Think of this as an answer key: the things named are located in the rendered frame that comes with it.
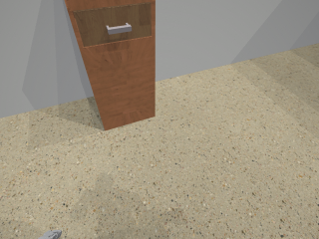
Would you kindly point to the left robot hand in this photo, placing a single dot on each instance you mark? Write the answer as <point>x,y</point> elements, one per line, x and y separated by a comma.
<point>55,234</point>

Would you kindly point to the handle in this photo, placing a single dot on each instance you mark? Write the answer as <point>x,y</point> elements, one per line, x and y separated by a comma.
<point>119,29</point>

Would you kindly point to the drawer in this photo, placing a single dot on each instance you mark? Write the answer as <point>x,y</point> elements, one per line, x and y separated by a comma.
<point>92,23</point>

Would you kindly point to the cabinet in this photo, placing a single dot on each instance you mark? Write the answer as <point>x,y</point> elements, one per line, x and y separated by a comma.
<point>122,74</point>

